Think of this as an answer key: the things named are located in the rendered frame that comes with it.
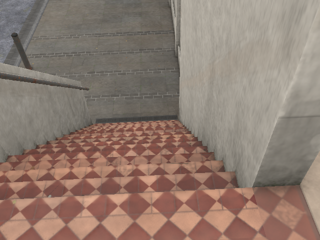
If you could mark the stairs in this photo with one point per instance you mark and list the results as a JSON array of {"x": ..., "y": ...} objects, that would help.
[{"x": 115, "y": 158}]

